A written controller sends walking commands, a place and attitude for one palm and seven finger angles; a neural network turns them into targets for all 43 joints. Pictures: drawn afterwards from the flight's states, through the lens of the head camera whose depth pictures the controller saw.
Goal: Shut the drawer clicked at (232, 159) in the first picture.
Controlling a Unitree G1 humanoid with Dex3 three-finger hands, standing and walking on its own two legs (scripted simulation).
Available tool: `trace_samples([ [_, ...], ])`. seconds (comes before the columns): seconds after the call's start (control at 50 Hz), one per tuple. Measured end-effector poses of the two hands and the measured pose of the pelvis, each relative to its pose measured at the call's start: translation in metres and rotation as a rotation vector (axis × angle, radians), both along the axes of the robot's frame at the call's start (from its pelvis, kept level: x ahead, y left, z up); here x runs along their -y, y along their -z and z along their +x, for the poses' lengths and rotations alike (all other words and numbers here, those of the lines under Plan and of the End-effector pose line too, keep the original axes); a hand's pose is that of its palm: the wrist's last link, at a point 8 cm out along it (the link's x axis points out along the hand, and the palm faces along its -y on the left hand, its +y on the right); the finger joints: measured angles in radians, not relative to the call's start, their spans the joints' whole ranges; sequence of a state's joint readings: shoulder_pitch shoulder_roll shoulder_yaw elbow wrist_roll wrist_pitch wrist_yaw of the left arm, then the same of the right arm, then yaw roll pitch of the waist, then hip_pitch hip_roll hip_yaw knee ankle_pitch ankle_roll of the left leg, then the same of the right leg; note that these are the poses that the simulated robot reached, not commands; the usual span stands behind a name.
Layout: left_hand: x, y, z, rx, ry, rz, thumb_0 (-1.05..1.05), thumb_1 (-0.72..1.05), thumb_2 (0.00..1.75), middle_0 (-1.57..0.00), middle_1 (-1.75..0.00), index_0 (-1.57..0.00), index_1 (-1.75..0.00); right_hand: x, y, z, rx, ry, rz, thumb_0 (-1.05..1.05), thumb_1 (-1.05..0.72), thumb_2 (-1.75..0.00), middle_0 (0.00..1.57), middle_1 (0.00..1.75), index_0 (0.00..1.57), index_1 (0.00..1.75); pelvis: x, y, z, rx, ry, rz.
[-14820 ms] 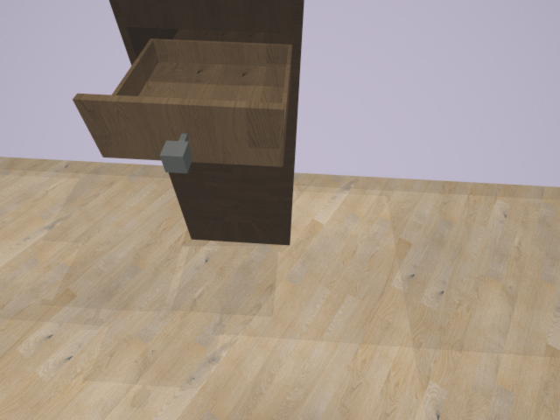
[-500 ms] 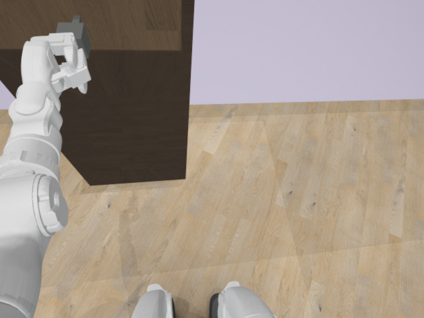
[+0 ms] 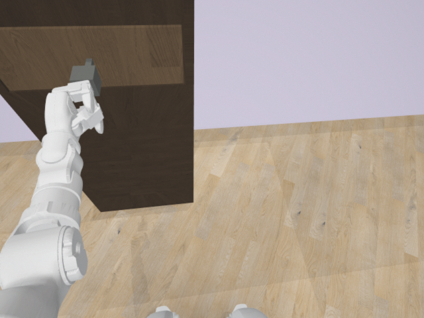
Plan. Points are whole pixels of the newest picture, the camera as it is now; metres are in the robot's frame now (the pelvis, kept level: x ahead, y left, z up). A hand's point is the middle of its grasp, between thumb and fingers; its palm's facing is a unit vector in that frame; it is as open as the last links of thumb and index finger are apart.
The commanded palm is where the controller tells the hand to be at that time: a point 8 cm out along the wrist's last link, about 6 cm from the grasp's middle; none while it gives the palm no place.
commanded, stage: draw the hand back to the body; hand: left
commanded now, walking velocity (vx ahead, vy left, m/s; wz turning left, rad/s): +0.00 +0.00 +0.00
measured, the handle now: (87, 74) +0.58 +0.21 +0.10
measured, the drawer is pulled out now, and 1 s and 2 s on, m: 0.00 0.00 0.00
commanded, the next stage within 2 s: step back with the hand held close in 1.48 s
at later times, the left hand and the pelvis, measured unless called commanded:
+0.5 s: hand (65, 151) +0.37 +0.20 +0.13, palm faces +0.09 -1.00 -0.03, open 3.3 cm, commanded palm +0.33 +0.25 +0.14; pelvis +0.02 -0.01 +0.02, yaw +2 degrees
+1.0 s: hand (4, 219) +0.25 +0.22 +0.17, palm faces +0.36 -0.89 -0.29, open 3.3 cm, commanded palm +0.20 +0.26 +0.19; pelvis +0.01 -0.01 +0.05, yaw +2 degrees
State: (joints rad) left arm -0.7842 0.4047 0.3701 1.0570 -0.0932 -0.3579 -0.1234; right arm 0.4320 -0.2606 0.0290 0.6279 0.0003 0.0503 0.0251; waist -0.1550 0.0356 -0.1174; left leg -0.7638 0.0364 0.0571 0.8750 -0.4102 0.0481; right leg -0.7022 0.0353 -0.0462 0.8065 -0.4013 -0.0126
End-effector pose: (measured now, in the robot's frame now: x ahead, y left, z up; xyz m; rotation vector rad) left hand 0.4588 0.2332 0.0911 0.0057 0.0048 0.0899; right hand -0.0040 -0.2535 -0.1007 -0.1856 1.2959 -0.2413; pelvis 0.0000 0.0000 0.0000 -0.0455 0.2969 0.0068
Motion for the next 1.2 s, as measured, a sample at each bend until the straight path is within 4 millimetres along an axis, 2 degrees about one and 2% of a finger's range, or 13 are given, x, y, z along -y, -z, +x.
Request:
trace_samples([
  [0.2, -0.013, -0.011, -0.027, 0.039, -0.004, 0.013, 0.02, 0.9, 0.9, -1.4, -1.6, -1.39, -1.6, 0.002, -0.004, 0.059, 0.113, -0.03, 0.015, 0.01, -0.91, -0.9, 0.2, 0.3, 0.2, 0.3, 0.002, -0.008, 0.015, 0.041, -0.006, 0.006],
  [0.34, -0.016, -0.02, -0.066, 0.03, 0.007, 0.009, 0.02, 0.9, 0.9, -1.4, -1.6, -1.39, -1.6, 0.002, -0.016, 0.104, 0.239, -0.073, 0.023, 0.01, -0.91, -0.9, 0.2, 0.3, 0.2, 0.3, 0.004, -0.016, 0.02, 0.097, -0.014, 0.014],
  [0.46, -0.019, -0.037, -0.104, 0.059, 0.001, 0.024, 0.02, 0.9, 0.9, -1.4, -1.6, -1.4, -1.6, -0.001, -0.031, 0.141, 0.375, -0.126, 0.026, 0.01, -0.91, -0.9, 0.2, 0.3, 0.2, 0.3, 0.006, -0.022, 0.018, 0.151, -0.029, 0.02],
  [0.6, -0.021, -0.052, -0.143, 0.051, -0.001, 0.027, 0.02, 0.9, 0.9, -1.4, -1.6, -1.4, -1.6, -0.01, -0.047, 0.173, 0.512, -0.188, 0.041, 0.01, -0.91, -0.9, 0.2, 0.3, 0.2, 0.3, 0.01, -0.027, 0.012, 0.207, -0.043, 0.03],
  [0.72, -0.022, -0.068, -0.181, 0.041, -0.113, 0.186, 0.02, 0.9, 0.9, -1.4, -1.6, -1.4, -1.6, -0.019, -0.061, 0.188, 0.574, -0.215, 0.05, 0.01, -0.91, -0.9, 0.2, 0.3, 0.2, 0.3, 0.013, -0.035, 0.007, 0.269, -0.035, 0.04],
  [0.88, -0.031, -0.077, -0.22, 0.022, -0.249, 0.268, 0.02, 0.89, 0.9, -1.41, -1.6, -1.4, -1.6, -0.025, -0.064, 0.192, 0.557, -0.252, 0.056, 0.01, -0.91, -0.9, 0.2, 0.3, 0.2, 0.3, 0.015, -0.044, 0.006, 0.327, -0.036, 0.048],
  [1.02, -0.03, -0.098, -0.249, 0.075, -0.275, 0.324, 0.02, 0.89, 0.9, -1.41, -1.6, -1.4, -1.6, -0.026, -0.064, 0.194, 0.557, -0.259, 0.068, 0.01, -0.91, -0.9, 0.2, 0.3, 0.2, 0.3, 0.015, -0.047, 0.012, 0.353, -0.032, 0.05],
  [1.2, -0.032, -0.114, -0.287, 0.094, -0.302, 0.39, 0.01, 0.89, 0.9, -1.41, -1.6, -1.4, -1.6, -0.025, -0.066, 0.2, 0.58, -0.256, 0.068, 0.01, -0.91, -0.9, 0.2, 0.3, 0.2, 0.3, 0.015, -0.047, 0.016, 0.364, -0.031, 0.048],
])
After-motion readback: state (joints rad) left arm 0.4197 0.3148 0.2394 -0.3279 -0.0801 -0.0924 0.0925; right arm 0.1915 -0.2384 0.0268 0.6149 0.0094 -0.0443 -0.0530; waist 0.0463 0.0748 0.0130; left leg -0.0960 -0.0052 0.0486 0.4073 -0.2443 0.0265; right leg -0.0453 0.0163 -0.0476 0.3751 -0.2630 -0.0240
